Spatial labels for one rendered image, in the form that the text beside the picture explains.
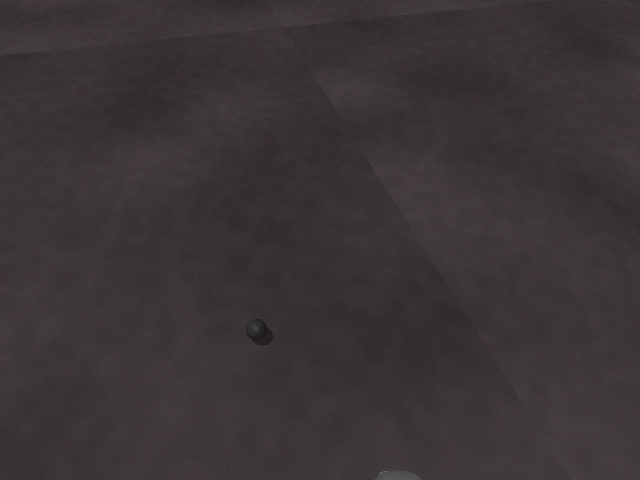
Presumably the ball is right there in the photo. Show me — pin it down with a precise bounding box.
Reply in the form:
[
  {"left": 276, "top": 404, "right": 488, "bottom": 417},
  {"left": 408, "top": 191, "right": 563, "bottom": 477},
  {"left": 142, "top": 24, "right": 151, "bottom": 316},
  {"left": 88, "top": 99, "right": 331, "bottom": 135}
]
[{"left": 246, "top": 319, "right": 267, "bottom": 340}]

